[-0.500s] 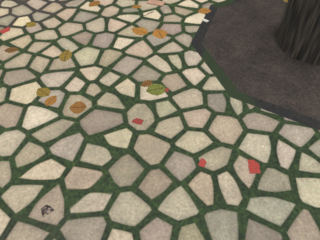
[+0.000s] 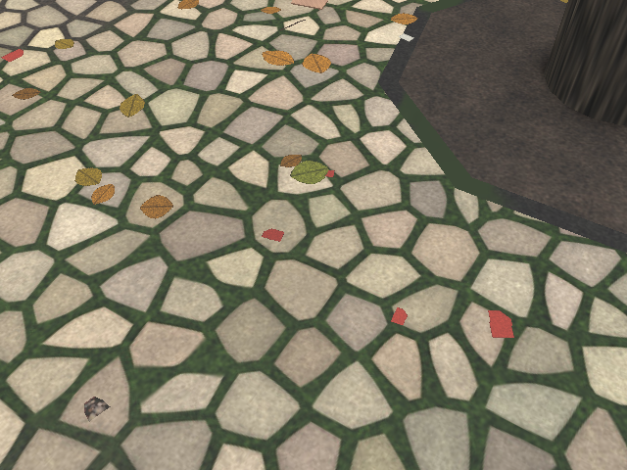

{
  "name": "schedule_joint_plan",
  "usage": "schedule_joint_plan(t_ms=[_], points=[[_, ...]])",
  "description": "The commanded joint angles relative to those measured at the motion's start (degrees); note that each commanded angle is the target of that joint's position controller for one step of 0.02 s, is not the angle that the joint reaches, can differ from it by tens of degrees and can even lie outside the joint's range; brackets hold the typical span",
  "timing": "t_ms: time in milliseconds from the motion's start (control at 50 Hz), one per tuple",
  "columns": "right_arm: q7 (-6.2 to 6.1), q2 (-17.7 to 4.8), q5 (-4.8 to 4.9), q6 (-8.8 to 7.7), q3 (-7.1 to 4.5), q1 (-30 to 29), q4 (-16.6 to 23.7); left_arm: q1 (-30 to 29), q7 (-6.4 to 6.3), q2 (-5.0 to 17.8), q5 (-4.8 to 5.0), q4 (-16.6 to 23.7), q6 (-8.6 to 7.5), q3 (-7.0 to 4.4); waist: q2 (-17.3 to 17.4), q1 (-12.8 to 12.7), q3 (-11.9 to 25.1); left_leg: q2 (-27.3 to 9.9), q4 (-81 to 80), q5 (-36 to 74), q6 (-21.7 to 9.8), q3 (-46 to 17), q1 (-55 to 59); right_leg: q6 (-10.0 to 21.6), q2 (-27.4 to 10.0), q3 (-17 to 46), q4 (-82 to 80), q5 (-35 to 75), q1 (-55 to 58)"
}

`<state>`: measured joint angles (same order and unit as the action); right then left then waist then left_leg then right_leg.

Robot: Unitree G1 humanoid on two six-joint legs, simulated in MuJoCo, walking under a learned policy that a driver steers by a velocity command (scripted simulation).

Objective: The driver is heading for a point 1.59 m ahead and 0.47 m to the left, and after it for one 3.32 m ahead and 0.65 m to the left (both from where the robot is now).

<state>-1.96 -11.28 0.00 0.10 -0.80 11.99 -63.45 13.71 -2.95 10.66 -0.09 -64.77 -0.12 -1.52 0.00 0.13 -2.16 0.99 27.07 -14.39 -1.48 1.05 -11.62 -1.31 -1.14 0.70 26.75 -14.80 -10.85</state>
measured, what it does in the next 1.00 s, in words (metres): walks ahead, turning left: right foot, then left foot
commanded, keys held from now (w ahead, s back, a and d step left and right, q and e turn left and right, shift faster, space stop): shift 0.10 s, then w+shift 0.26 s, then w+q+shift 0.32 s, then q+shift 0.32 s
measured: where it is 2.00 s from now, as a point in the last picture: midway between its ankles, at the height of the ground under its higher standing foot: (217, 359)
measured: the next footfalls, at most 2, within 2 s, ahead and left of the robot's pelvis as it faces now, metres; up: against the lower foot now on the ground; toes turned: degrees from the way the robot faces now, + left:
right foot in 0.40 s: +0.10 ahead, -0.17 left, +0.00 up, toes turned -5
left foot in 0.84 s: +0.47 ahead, +0.05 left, +0.00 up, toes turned +21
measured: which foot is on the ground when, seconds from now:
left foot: down 0.00-0.40, up 0.42-0.82, down 0.84-1.00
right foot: down 0.00-0.16, up 0.18-0.38, down 0.40-0.84, up 0.86-1.00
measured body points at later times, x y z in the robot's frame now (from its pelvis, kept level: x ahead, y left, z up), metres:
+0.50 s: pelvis +0.09 -0.07 -0.01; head +0.09 -0.08 +0.44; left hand +0.10 +0.19 -0.14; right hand +0.17 -0.32 -0.15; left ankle +0.03 +0.08 -0.66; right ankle +0.06 -0.16 -0.74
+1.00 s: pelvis +0.37 -0.01 -0.02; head +0.42 +0.01 +0.43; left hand +0.41 +0.30 -0.11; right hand +0.60 -0.21 -0.14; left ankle +0.43 +0.04 -0.74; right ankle +0.38 -0.20 -0.62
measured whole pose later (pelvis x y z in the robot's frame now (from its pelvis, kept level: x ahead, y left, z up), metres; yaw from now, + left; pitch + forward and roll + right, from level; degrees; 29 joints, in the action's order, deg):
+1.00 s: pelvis +0.37 -0.01 -0.02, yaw +27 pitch +1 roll +1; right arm 1.8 -17.3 1.2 -2.5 -5.7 11.6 -45.1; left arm 6.5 -1.8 13.8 -0.1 -42.0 -7.4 -3.0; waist 0.7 0.7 -5.1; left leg 11.9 27.1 -6.6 -9.9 0.3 -21.1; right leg -3.3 -1.9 8.3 79.1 -25.4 -28.8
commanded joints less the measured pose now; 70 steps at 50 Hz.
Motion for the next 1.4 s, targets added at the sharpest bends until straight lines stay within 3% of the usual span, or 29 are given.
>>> schedule_joint_plan(t_ms=[20,100,140,200,220,320,340,380,400,420,440,460,480,540,700,780,800,840,860,880,900,940,1000,1080,1220,1320,1340,1380,1400], points=[[-0.16,-5.51,0.02,-0.37,-0.82,2.1,1.36,2.78,-0.17,5.23,0.03,0.82,-0.32,-0.7,0.04,0.02,-0.36,-2.6,-5.64,5.33,-1.29,-2.81,-0.49,1.31,-0.43,0.21,-4.08,5.91,-1.56],[-0.17,-5.26,0.05,-0.4,-0.79,2.83,1.39,3.39,-0.19,5.02,0.06,0.63,-0.33,-0.62,0.01,0.0,-0.41,-2.56,-5.55,5.82,-1.33,-2.78,-0.46,1.31,-0.44,0.19,-4.05,6.1,-1.65],[-0.44,-8.07,1.17,-0.12,-1.98,6.43,0.46,5.36,-0.3,5.38,0.9,0.13,-0.28,-1.03,2.42,0.7,0.55,-2.84,-7.02,-25.77,-4.0,-4.81,-0.79,2.76,2.81,-3.38,1.43,-18.66,-5.08],[-0.19,-12.89,1.9,-2.57,-3.98,10.21,1.39,-4.37,1.1,2.89,1.71,6.31,-3.25,-0.43,12.36,3.53,-7.22,-22.02,-21.92,-39.63,-13.93,-32.2,-1.84,4.07,-0.9,-2.76,21.61,-10.53,-20.76],[-0.15,-11.31,0.74,-3.74,-3.72,8.9,2.56,-6.64,1.68,4.74,1.72,7.59,-4.18,-1.08,9.42,3.19,-7.09,-24.25,-22.91,-33.25,-14.5,-34.61,-0.98,4.69,-3.29,0.4,29.47,-11.6,-25.2],[0.33,-11.16,2.49,-5.09,-3.55,1.56,7.46,-1.45,2.24,3.98,1.89,7.3,-6.72,-1.69,8.14,-2.0,-0.23,-13.27,-19.91,-16.73,-7.2,-13.04,-5.7,4.19,-2.87,-3.76,13.29,-6.37,-10.9],[1.08,-11.88,-2.3,-3.91,-4.23,3.47,5.81,0.95,4.41,3.56,-2.44,7.96,-4.62,-1.71,8.03,-3.02,0.53,-10.5,-17.95,-20.96,-8.67,-9.58,-7.83,3.58,1.42,-8.65,7.6,-10.06,-4.38],[1.33,-10.58,-2.0,-2.68,-4.66,0.95,6.91,9.99,4.23,2.8,-1.71,5.38,-3.21,-2.24,1.79,-7.21,-1.96,-7.78,-7.95,-24.62,-8.98,-6.74,-20.34,2.1,4.81,-13.9,-0.11,-1.26,11.61],[1.53,-7.67,-2.19,-2.89,-3.99,-1.56,8.33,17.91,3.52,4.58,-1.93,3.34,-3.91,-2.85,-5.61,-10.67,-0.75,-3.84,7.32,-19.86,-7.8,-4.04,-30.11,2.29,0.2,-6.18,-2.46,-5.27,22.79],[1.52,-0.22,-2.64,-3.91,-2.07,-7.64,12.46,26.07,2.84,9.56,-3.63,2.97,-4.73,-3.33,-19.59,-13.87,2.39,1.78,33.08,-18.09,-5.97,-2.24,-38.29,2.62,-16.33,16.29,-9.62,-24.39,24.14],[2.24,1.4,-1.27,-4.38,-1.57,-5.32,15.35,19.82,2.35,12.26,-4.1,4.76,-4.52,-3.14,-17.97,-7.42,0.86,1.3,42.32,-9.77,-6.87,-7.69,-47.23,7.96,-25.56,39.33,-21.68,-42.33,18.19],[3.15,-1.98,-1.48,-4.5,-2.1,-7.32,16.29,11.85,2.27,11.48,-2.87,7.24,-4.75,-3.13,-9.24,-3.87,-3.58,-3.89,46.59,-2.28,-6.63,-8.64,-49.29,9.29,-27.32,38.2,-22.69,-42.06,13.13],[4.07,-4.42,-1.75,-4.53,-2.75,-6.07,15.5,7.12,2.6,10.17,-1.97,8.92,-5.61,-2.83,-3.47,-2.04,-2.98,-5.38,45.73,3.28,-5.66,-9.02,-46.52,7.83,-23.52,28.58,-20.66,-32.99,11.09],[5.75,-4.49,-2.22,-2.74,-3.37,-2.14,13.62,7.21,2.38,7.09,-1.71,8.69,-7.21,-2.02,-4.16,-0.04,-1.49,-6.38,46.99,8.42,-2.95,-5.32,-39.76,4.43,-16.17,7.76,-21.43,-14.93,8.13],[6.78,-2.26,-1.72,-0.97,-2.27,-17.91,20.14,15.0,1.75,4.12,-1.86,6.46,-7.89,-1.26,-2.8,-2.27,-9.98,-4.77,27.96,13.65,-4.71,5.97,-39.9,2.47,-11.43,-14.46,-23.13,17.37,12.39],[6.14,-3.34,-1.89,-1.57,-1.93,-10.89,20.16,14.03,-0.35,10.93,-0.75,7.23,-6.5,-2.55,-5.72,2.4,-2.72,4.2,13.26,11.43,-7.95,15.25,-18.11,1.2,-12.08,-19.99,-5.34,71.86,16.23],[6.66,-7.65,4.4,-3.0,-4.63,-6.46,21.67,9.26,-2.18,19.88,1.77,10.42,-4.95,-4.87,-12.15,7.44,2.87,3.22,14.97,10.19,-8.9,9.78,-9.93,0.49,-14.93,-16.94,4.97,83.54,14.33],[4.73,-15.97,4.26,-2.93,-8.31,12.6,16.48,1.55,-1.2,16.42,1.38,14.5,-4.42,-4.72,-6.3,15.04,12.57,2.37,0.39,22.77,-11.85,1.8,14.5,-1.27,-9.48,-14.91,32.55,52.9,5.29],[3.09,-18.18,2.22,-2.27,-8.42,9.63,16.56,0.51,0.24,5.31,-1.68,17.94,-5.77,-2.26,14.3,7.89,10.07,-5.29,4.74,40.19,-13.91,-13.32,27.05,-3.24,1.88,-11.14,54.55,-15.35,-18.16],[3.58,-21.47,-1.9,-3.03,-8.26,6.97,20.26,9.55,1.07,4.05,0.01,21.24,-8.14,-1.4,12.47,2.42,26.35,-18.86,0.36,38.51,-29.05,-43.99,40.13,-3.45,7.0,4.92,70.35,-23.69,-30.12],[3.54,-17.89,-1.9,-3.01,-8.1,6.27,21.93,4.27,1.43,8.61,0.9,22.58,-9.59,-2.23,1.9,5.3,27.1,-18.38,-5.54,28.26,-27.95,-44.04,36.64,-0.94,4.09,10.67,69.01,-19.05,-31.86],[3.91,-12.67,1.48,-4.27,-6.56,-1.8,23.17,1.67,1.1,10.26,0.98,23.54,-9.06,-3.06,-9.32,-1.17,10.3,-12.35,-9.9,23.34,-21.88,-33.01,16.89,-0.6,-0.36,8.61,58.41,-12.57,-31.82],[2.97,-11.99,1.69,-3.89,-6.17,-4.73,25.68,1.59,0.82,12.16,-0.67,25.67,-6.24,-4.28,-6.4,-4.14,5.1,-7.09,-10.97,36.23,-18.96,-24.68,-1.01,-3.31,-2.56,7.4,47.69,-8.97,-23.8],[0.53,-13.44,1.66,-1.51,-6.8,-1.75,25.93,-4.49,0.0,8.38,-1.87,29.54,-4.88,-2.9,-0.13,-2.09,8.1,-0.92,-4.53,47.67,-13.28,-16.11,-6.12,-4.37,0.36,2.87,30.31,2.12,-21.64],[-1.7,-10.57,0.71,1.45,-5.43,1.4,26.8,-14.74,1.46,9.06,-0.81,33.57,-4.78,-2.08,7.29,3.62,9.91,-3.7,0.24,30.68,-7.01,-22.41,1.15,-2.55,1.1,4.28,13.44,13.21,-21.81],[1.11,-9.6,0.04,-0.7,-4.15,2.55,27.63,-8.84,3.2,10.26,0.4,32.25,-6.44,-3.2,6.61,0.74,7.32,-5.95,-0.67,-2.38,-10.8,-30.21,-2.04,3.42,1.22,3.35,2.87,3.26,-7.8],[1.68,-7.72,-0.08,-1.72,-3.37,3.11,27.84,-5.38,2.85,11.33,0.4,31.64,-6.9,-3.7,4.43,-0.47,6.81,-3.43,3.87,-8.8,-10.15,-28.16,-6.77,5.9,-1.73,7.12,0.83,-2.41,-0.36],[2.08,-7.62,2.8,-3.8,-2.78,3.38,28.3,8.82,2.56,15.65,-0.2,27.63,-7.14,-5.93,-17.09,-4.06,7.07,5.45,28.14,-16.15,-4.87,-10.26,-29.65,19.64,-17.6,43.23,-14.28,-36.18,17.05],[1.91,-12.31,2.77,-4.37,-3.82,-0.91,29.42,12.19,2.68,13.77,0.48,27.38,-7.42,-5.46,-12.01,-6.28,3.3,3.02,37.4,-16.59,-3.9,-9.85,-38.59,19.94,-20.22,50.75,-16.26,-40.44,17.95]])
Keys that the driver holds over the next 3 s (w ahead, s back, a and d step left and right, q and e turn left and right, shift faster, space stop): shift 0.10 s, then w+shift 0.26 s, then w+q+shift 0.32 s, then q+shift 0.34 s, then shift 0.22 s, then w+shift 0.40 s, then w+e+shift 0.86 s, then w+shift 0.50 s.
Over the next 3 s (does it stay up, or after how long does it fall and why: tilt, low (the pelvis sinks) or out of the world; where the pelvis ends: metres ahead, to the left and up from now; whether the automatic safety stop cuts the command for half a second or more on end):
stays up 1.66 0.50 0.00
